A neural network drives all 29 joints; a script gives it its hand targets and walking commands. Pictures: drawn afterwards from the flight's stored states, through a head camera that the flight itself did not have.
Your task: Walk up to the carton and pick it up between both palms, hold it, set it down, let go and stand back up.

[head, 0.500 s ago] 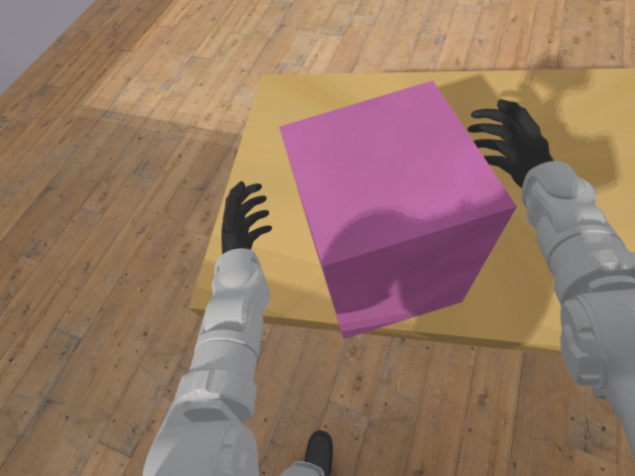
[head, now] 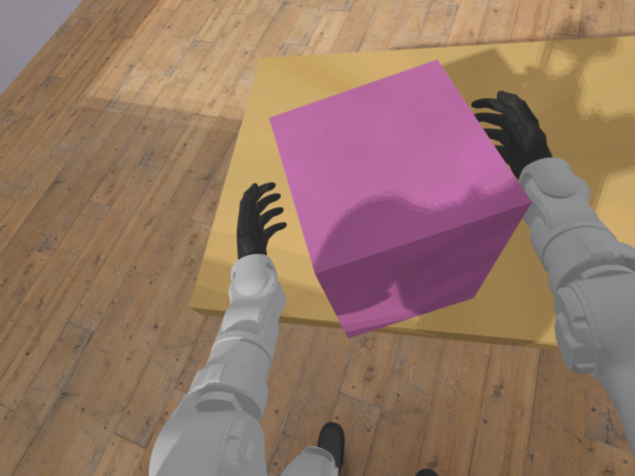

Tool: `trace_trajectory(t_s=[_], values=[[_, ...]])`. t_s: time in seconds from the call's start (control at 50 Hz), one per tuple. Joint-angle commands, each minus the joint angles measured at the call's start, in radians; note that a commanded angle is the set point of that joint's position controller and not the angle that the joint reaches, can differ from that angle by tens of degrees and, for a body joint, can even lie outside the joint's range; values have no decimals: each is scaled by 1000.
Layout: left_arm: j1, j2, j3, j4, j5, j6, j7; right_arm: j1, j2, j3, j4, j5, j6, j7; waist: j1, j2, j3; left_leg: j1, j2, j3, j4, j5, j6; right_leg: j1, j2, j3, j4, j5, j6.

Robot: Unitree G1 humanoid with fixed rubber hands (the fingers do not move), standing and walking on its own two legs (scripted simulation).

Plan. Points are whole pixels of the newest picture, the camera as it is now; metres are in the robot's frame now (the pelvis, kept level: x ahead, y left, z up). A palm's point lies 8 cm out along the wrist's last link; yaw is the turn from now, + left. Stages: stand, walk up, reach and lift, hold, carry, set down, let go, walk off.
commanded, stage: reach and lift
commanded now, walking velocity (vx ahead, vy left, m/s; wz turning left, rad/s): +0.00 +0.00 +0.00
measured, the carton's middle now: (385, 220) +0.45 +0.05 -0.04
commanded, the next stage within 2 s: none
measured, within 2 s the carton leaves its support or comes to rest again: neither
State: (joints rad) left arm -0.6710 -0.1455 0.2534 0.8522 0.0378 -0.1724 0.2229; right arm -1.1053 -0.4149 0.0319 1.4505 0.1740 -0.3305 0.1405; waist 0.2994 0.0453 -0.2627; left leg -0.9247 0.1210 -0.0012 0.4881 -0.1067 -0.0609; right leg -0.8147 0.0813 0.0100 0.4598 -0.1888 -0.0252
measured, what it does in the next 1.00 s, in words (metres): stands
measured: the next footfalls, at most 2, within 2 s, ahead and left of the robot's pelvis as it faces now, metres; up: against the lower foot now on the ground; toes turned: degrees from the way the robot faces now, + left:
none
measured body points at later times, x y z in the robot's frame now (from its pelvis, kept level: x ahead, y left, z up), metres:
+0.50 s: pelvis +0.00 -0.01 +0.00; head +0.16 -0.03 +0.42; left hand +0.38 +0.20 -0.01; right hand +0.52 -0.08 +0.01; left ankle +0.03 +0.16 -0.72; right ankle -0.02 -0.11 -0.72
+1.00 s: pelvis +0.01 -0.01 +0.01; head +0.17 -0.02 +0.43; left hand +0.38 +0.19 +0.00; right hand +0.51 -0.08 +0.01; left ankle +0.03 +0.16 -0.72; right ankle -0.02 -0.10 -0.72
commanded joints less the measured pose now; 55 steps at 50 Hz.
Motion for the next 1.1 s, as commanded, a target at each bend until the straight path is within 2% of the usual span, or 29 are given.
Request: trace_trajectory(t_s=[0.0,0.04,0.06,0.08,0.12,0.2,0.28,0.34,0.36,0.4,0.44,0.48,0.6,0.7,0.84,0.98,1.02,1.08], values=[[-266,16,7,-198,36,-61,-16,-392,-55,-29,-135,-31,-72,-2,-64,-275,-731,497,-90,108,75,518,22,443,32,-62,47,627,54],[-263,-1,14,-220,51,-71,-16,-386,-33,-48,-148,-55,-83,-7,-66,-264,-739,504,-90,110,72,530,22,438,30,-63,44,635,54],[-277,54,68,-247,94,-71,7,-440,-96,-19,-149,-14,-74,-1,5,-220,-788,468,-105,125,67,572,20,436,30,-39,37,575,58],[-267,50,51,-261,90,-68,20,-441,-91,-6,-160,8,-72,-2,-7,-233,-778,472,-105,121,65,561,21,459,41,-45,45,577,63],[-265,54,52,-285,95,-68,33,-438,-82,-12,-183,10,-79,-10,-4,-226,-801,465,-106,122,67,563,20,468,42,-45,48,581,65],[-292,-7,40,-292,87,-84,26,-453,-31,-51,-230,-47,-77,-20,-44,-281,-857,450,-103,124,64,518,34,475,36,-42,54,621,73],[-337,-110,59,-254,112,-101,-24,-458,113,-102,-204,-161,-60,-9,-73,-338,-844,408,-105,123,41,448,52,514,4,-40,55,646,87],[-351,-283,58,-202,198,-111,-90,-424,371,-144,-162,-332,-80,27,-71,-347,-788,420,-101,129,15,417,68,496,-19,-62,43,603,89],[-362,-334,62,-188,232,-113,-109,-405,450,-176,-146,-389,-94,37,-67,-344,-773,428,-101,131,9,414,71,487,-24,-68,44,588,86],[-389,-382,83,-170,294,-120,-119,-384,557,-219,-157,-451,-113,36,-54,-324,-755,442,-102,137,-15,416,75,508,-21,-73,42,570,79],[-391,-404,85,-124,327,-116,-128,-353,583,-267,-131,-507,-121,35,-57,-297,-690,443,-101,147,-33,402,77,529,-29,-71,33,605,64],[-393,-414,98,-111,346,-114,-127,-340,588,-293,-110,-534,-128,37,-53,-271,-653,468,-99,152,-39,416,77,509,-22,-75,19,562,49],[-374,-409,113,-121,370,-109,-94,-308,566,-360,-81,-577,-127,42,-45,-201,-615,644,-96,162,-22,499,71,354,11,-101,-58,373,11],[-352,-391,111,-152,369,-103,-72,-301,529,-389,-82,-585,-123,37,-53,-180,-618,722,-98,155,-12,564,68,307,16,-107,-97,334,2],[-326,-418,109,-150,382,-111,-90,-290,579,-382,-79,-603,-139,34,-65,-198,-594,670,-101,153,-33,561,75,393,-1,-99,-84,436,23],[-320,-441,122,-103,391,-143,-122,-285,653,-347,-69,-624,-171,26,-72,-245,-576,495,-105,157,-77,470,87,565,-36,-75,-33,613,58],[-283,-415,107,-52,358,-148,-130,-276,669,-310,-73,-596,-166,18,-62,-267,-540,422,-104,178,-96,428,100,628,-50,-69,-17,696,62],[-285,-424,89,-29,345,-158,-132,-272,678,-290,-55,-584,-177,18,-59,-247,-551,412,-98,174,-102,421,94,615,-51,-72,-14,696,60]])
